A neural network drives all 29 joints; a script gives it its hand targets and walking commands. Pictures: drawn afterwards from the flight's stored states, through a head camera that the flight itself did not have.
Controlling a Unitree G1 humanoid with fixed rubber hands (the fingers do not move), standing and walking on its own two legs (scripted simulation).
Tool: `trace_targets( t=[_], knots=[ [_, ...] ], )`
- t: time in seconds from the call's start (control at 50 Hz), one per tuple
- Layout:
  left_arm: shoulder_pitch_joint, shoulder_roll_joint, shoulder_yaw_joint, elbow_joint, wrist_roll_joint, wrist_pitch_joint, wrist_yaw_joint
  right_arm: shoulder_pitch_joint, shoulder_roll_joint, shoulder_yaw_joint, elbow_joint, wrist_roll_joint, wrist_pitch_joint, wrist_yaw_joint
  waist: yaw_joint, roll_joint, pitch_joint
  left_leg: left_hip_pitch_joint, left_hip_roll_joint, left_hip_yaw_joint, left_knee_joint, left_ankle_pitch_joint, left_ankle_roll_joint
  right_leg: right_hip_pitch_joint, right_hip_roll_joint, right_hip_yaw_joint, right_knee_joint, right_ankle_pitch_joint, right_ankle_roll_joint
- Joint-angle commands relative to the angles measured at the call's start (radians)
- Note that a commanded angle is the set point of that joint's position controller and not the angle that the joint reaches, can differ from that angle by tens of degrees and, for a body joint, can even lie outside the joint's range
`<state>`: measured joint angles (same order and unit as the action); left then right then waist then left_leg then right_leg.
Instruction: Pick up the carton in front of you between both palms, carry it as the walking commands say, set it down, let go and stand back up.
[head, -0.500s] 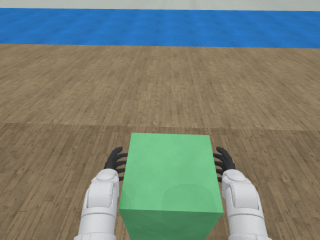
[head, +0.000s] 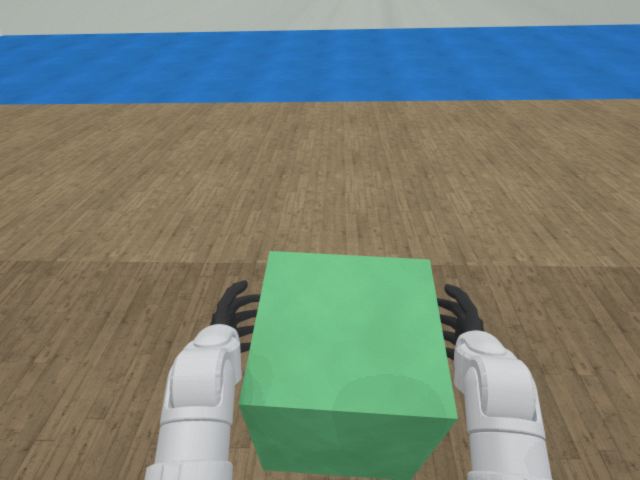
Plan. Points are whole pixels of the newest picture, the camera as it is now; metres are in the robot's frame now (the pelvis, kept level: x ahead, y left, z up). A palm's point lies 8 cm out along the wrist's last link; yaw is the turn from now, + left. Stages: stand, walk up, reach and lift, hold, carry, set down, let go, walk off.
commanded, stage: carry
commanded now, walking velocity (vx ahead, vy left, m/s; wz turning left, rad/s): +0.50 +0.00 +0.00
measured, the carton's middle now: (342, 370) +0.29 +0.00 +0.00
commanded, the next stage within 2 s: none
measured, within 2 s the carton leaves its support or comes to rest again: neither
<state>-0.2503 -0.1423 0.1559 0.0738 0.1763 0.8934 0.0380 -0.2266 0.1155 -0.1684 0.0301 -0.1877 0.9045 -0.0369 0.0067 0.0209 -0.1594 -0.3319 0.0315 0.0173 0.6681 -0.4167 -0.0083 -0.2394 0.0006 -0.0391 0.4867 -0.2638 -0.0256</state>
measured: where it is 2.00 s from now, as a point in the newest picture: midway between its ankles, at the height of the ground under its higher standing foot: (348, 286)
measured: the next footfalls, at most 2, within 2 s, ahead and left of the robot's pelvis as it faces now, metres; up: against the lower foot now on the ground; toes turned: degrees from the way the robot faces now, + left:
left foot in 0.18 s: +0.13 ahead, +0.12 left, +0.00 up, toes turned +10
right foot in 0.50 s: +0.39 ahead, -0.12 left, +0.00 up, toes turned -14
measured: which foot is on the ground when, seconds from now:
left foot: up 0.00-0.16, down 0.18-0.50, up 0.52-0.94, down 0.96-1.00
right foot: down 0.00-0.18, up 0.20-0.48, down 0.50-0.98, up 1.00-1.00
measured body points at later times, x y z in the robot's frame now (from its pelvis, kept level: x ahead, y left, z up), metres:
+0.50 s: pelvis +0.25 -0.02 -0.01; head +0.23 -0.03 +0.44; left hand +0.53 +0.12 +0.09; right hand +0.52 -0.19 +0.08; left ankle +0.10 +0.11 -0.74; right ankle +0.35 -0.12 -0.74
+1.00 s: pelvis +0.58 -0.01 -0.02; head +0.58 -0.01 +0.43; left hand +0.87 +0.13 +0.06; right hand +0.86 -0.17 +0.06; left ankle +0.69 +0.06 -0.74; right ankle +0.37 -0.11 -0.71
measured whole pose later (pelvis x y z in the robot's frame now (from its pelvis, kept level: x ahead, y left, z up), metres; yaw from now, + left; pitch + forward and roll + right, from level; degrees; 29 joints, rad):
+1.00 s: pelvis +0.58 -0.01 -0.02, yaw -2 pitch +3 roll +2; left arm -0.16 -0.13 0.13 -0.33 0.10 1.21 0.09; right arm -0.17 0.14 -0.10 -0.31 -0.11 1.20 -0.09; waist 0.00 -0.04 -0.10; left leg -0.49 0.04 0.27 0.57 -0.13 0.09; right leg -0.04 -0.12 -0.16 0.70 -0.49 0.03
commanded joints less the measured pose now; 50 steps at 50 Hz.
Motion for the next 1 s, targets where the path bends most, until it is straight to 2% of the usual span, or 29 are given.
trace_targets(
  t=[0.0, 0.02, 0.06, 0.1, 0.12, 0.14, 0.16, 0.18, 0.2, 0.22, 0.26, 0.32, 0.42, 0.46, 0.48, 0.5, 0.52, 0.54, 0.58, 0.6, 0.64, 0.72, 0.78, 0.86, 0.9, 0.92, 0.94, 0.96, 0.98],
  knots=[
    [-0.558, -0.816, -0.664, -0.154, -0.349, 0.075, -0.206, -0.634, 0.902, 0.731, -0.111, 0.399, 0.077, 0.214, 0.015, -0.176, -0.031, -0.333, 0.036, 0.048, 0.074, -0.037, 0.003, 0.177, -0.347, 0.472, -0.363, -0.332, -0.16],
    [-0.566, -0.815, -0.677, -0.197, -0.368, 0.104, -0.199, -0.628, 0.909, 0.745, -0.122, 0.426, 0.102, 0.213, 0.017, -0.152, -0.063, -0.291, 0.027, 0.07, 0.024, -0.022, 0.0, 0.195, -0.315, 0.376, -0.337, -0.226, -0.145],
    [-0.553, -0.824, -0.708, -0.277, -0.407, 0.151, -0.188, -0.584, 0.918, 0.768, -0.158, 0.465, 0.143, 0.206, 0.02, -0.174, -0.121, -0.189, -0.021, 0.13, -0.086, 0.044, -0.01, 0.206, -0.243, 0.231, -0.292, -0.099, -0.114],
    [-0.506, -0.841, -0.728, -0.325, -0.434, 0.195, -0.184, -0.526, 0.924, 0.774, -0.205, 0.485, 0.182, 0.197, 0.015, -0.177, -0.155, -0.054, -0.045, 0.188, -0.238, 0.142, -0.014, 0.184, -0.2, 0.136, -0.225, -0.059, -0.094],
    [-0.468, -0.848, -0.734, -0.341, -0.442, 0.216, -0.184, -0.489, 0.925, 0.77, -0.226, 0.486, 0.201, 0.194, 0.012, -0.146, -0.17, 0.077, -0.052, 0.21, -0.31, 0.194, -0.017, 0.12, -0.175, 0.088, -0.162, -0.07, -0.082],
    [-0.435, -0.852, -0.737, -0.351, -0.447, 0.236, -0.186, -0.453, 0.924, 0.761, -0.239, 0.483, 0.221, 0.193, 0.007, -0.107, -0.194, 0.256, -0.017, 0.182, -0.328, 0.214, -0.009, 0.003, -0.154, 0.045, -0.082, -0.086, -0.067],
    [-0.413, -0.849, -0.74, -0.36, -0.45, 0.253, -0.19, -0.412, 0.914, 0.752, -0.254, 0.473, 0.24, 0.191, -0.011, -0.025, -0.229, 0.463, 0.095, 0.051, -0.349, 0.141, 0.022, -0.164, -0.13, -0.005, 0.074, -0.109, -0.038],
    [-0.422, -0.859, -0.747, -0.386, -0.463, 0.275, -0.197, -0.375, 0.888, 0.739, -0.259, 0.446, 0.252, 0.187, -0.029, 0.211, -0.245, 0.614, 0.313, -0.294, -0.414, -0.052, 0.129, -0.415, -0.064, -0.097, 0.318, -0.187, 0.01],
    [-0.456, -0.86, -0.756, -0.412, -0.476, 0.294, -0.206, -0.375, 0.879, 0.727, -0.269, 0.425, 0.259, 0.181, -0.037, 0.27, -0.171, 0.612, 0.426, -0.49, -0.446, -0.045, 0.239, -0.587, -0.035, -0.085, 0.41, -0.274, 0.01],
    [-0.476, -0.878, -0.761, -0.424, -0.485, 0.302, -0.216, -0.39, 0.886, 0.732, -0.315, 0.423, 0.269, 0.177, -0.039, 0.182, -0.118, 0.56, 0.439, -0.483, -0.451, 0.037, 0.267, -0.639, -0.084, -0.026, 0.489, -0.293, -0.004],
    [-0.459, -0.885, -0.754, -0.434, -0.499, 0.31, -0.225, -0.421, 0.939, 0.753, -0.373, 0.445, 0.285, 0.174, -0.036, 0.049, -0.12, 0.492, 0.395, -0.348, -0.484, 0.041, 0.222, -0.617, -0.124, -0.01, 0.495, -0.23, -0.002],
    [-0.462, -0.885, -0.759, -0.473, -0.513, 0.318, -0.215, -0.473, 0.923, 0.776, -0.434, 0.487, 0.299, 0.176, -0.028, 0.079, -0.11, 0.389, 0.286, -0.107, -0.514, 0.133, 0.148, -0.464, -0.109, -0.07, 0.295, -0.063, 0.026],
    [-0.379, -0.831, -0.728, -0.462, -0.472, 0.34, -0.189, -0.415, 0.87, 0.774, -0.42, 0.501, 0.328, 0.186, -0.022, 0.127, -0.094, 0.265, 0.216, 0.079, -0.428, 0.256, 0.096, -0.192, -0.048, -0.19, 0.056, 0.134, 0.026],
    [-0.358, -0.818, -0.712, -0.446, -0.46, 0.347, -0.187, -0.407, 0.855, 0.772, -0.412, 0.499, 0.339, 0.189, -0.006, 0.084, -0.125, 0.168, 0.168, 0.164, -0.242, 0.362, 0.058, 0.054, 0.001, -0.26, 0.003, 0.12, 0.013],
    [-0.351, -0.816, -0.703, -0.435, -0.452, 0.35, -0.187, -0.401, 0.844, 0.769, -0.405, 0.497, 0.344, 0.19, 0.006, 0.04, -0.176, 0.072, 0.135, 0.212, -0.065, 0.406, 0.029, 0.238, -0.027, -0.219, -0.001, 0.053, 0.002],
    [-0.333, -0.797, -0.688, -0.414, -0.436, 0.352, -0.186, -0.424, 0.827, 0.769, -0.417, 0.5, 0.353, 0.194, 0.029, -0.157, -0.218, -0.113, 0.061, 0.228, 0.216, 0.245, -0.028, 0.379, -0.251, 0.158, -0.16, -0.178, -0.062],
    [-0.346, -0.8, -0.682, -0.391, -0.427, 0.349, -0.186, -0.467, 0.833, 0.773, -0.424, 0.506, 0.361, 0.196, 0.031, -0.348, -0.228, -0.362, -0.035, 0.155, 0.445, -0.068, -0.047, 0.506, -0.45, 0.54, -0.279, -0.191, -0.182],
    [-0.359, -0.827, -0.69, -0.412, -0.437, 0.349, -0.186, -0.47, 0.854, 0.775, -0.403, 0.506, 0.36, 0.201, 0.021, -0.267, -0.217, -0.427, 0.031, 0.04, 0.571, -0.074, -0.006, 0.473, -0.465, 0.541, -0.276, -0.094, -0.208],
    [-0.412, -0.897, -0.715, -0.452, -0.459, 0.337, -0.19, -0.486, 0.914, 0.776, -0.41, 0.519, 0.344, 0.209, 0.019, -0.099, -0.22, -0.438, 0.101, 0.004, 0.589, 0.011, 0.026, 0.402, -0.412, 0.373, -0.243, 0.063, -0.176],
    [-0.434, -0.928, -0.732, -0.475, -0.469, 0.327, -0.193, -0.481, 0.932, 0.778, -0.417, 0.516, 0.332, 0.209, 0.016, -0.058, -0.214, -0.41, 0.12, -0.004, 0.525, 0.071, 0.028, 0.353, -0.387, 0.292, -0.258, 0.096, -0.143],
    [-0.458, -0.947, -0.757, -0.502, -0.488, 0.312, -0.2, -0.474, 0.949, 0.79, -0.43, 0.499, 0.311, 0.199, 0.014, -0.088, -0.21, -0.347, 0.109, 0.028, 0.407, 0.131, 0.02, 0.307, -0.345, 0.163, -0.283, 0.142, -0.11],
    [-0.426, -0.902, -0.778, -0.516, -0.513, 0.309, -0.211, -0.388, 0.935, 0.78, -0.416, 0.453, 0.291, 0.174, 0.011, -0.125, -0.17, -0.349, 0.078, 0.091, 0.164, 0.223, 0.004, 0.333, -0.288, 0.021, -0.294, 0.247, -0.108],
    [-0.368, -0.862, -0.766, -0.497, -0.501, 0.317, -0.218, -0.337, 0.908, 0.769, -0.407, 0.429, 0.299, 0.166, 0.016, -0.142, -0.114, -0.317, 0.046, 0.152, -0.025, 0.294, 0.012, 0.343, -0.256, -0.054, -0.277, 0.371, -0.096],
    [-0.33, -0.845, -0.748, -0.469, -0.475, 0.327, -0.219, -0.332, 0.893, 0.77, -0.405, 0.437, 0.314, 0.179, 0.02, -0.174, -0.041, -0.232, 0.021, 0.211, -0.15, 0.379, 0.038, 0.346, -0.244, -0.109, -0.253, 0.471, -0.071],
    [-0.341, -0.844, -0.749, -0.47, -0.474, 0.329, -0.219, -0.344, 0.893, 0.769, -0.405, 0.449, 0.317, 0.187, 0.01, -0.173, -0.061, -0.077, -0.015, 0.259, -0.193, 0.373, 0.052, 0.322, -0.231, -0.166, -0.129, 0.617, -0.045],
    [-0.348, -0.843, -0.751, -0.473, -0.473, 0.33, -0.218, -0.337, 0.892, 0.764, -0.395, 0.451, 0.317, 0.191, -0.005, -0.148, -0.108, 0.094, -0.06, 0.299, -0.212, 0.324, 0.055, 0.261, -0.195, -0.215, 0.012, 0.648, -0.023],
    [-0.352, -0.836, -0.752, -0.473, -0.47, 0.33, -0.217, -0.336, 0.887, 0.757, -0.39, 0.452, 0.317, 0.195, -0.023, -0.107, -0.169, 0.317, -0.01, 0.233, -0.199, 0.256, 0.059, 0.113, -0.17, -0.214, 0.182, 0.517, -0.001],
    [-0.375, -0.837, -0.76, -0.486, -0.472, 0.335, -0.216, -0.336, 0.875, 0.746, -0.374, 0.442, 0.313, 0.2, -0.036, 0.092, -0.259, 0.539, 0.272, -0.21, -0.285, 0.043, 0.163, -0.147, -0.101, -0.185, 0.484, 0.264, 0.045],
    [-0.39, -0.834, -0.764, -0.494, -0.472, 0.336, -0.217, -0.326, 0.897, 0.75, -0.337, 0.446, 0.304, 0.203, -0.036, 0.309, -0.288, 0.651, 0.419, -0.56, -0.45, 0.066, 0.265, -0.391, 0.021, -0.121, 0.717, -0.184, 0.059]
  ],
)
